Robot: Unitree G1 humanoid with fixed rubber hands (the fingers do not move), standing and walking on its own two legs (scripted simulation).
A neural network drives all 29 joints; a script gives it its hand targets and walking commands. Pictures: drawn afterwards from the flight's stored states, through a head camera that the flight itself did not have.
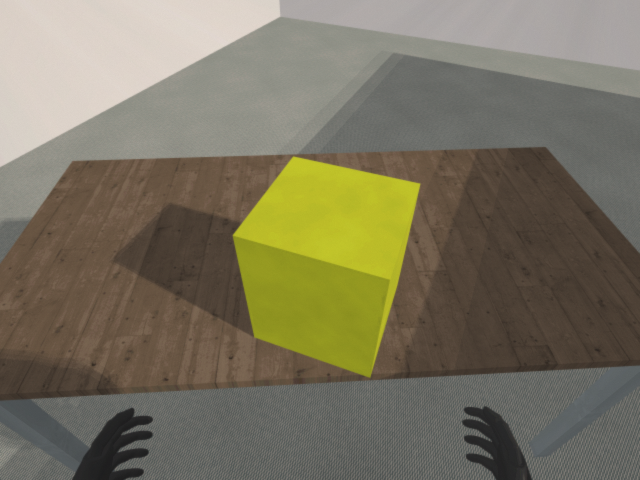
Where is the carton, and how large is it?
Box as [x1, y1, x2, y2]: [233, 156, 419, 377]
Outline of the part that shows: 293,156 233,234 233,239 254,336 369,377 396,288 419,183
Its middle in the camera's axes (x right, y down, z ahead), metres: +0.02 +0.05 +0.64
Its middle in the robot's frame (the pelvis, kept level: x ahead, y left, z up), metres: +0.45 -0.02 -0.01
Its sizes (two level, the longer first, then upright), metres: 0.210 0.200 0.250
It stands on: a table, 0.64 m high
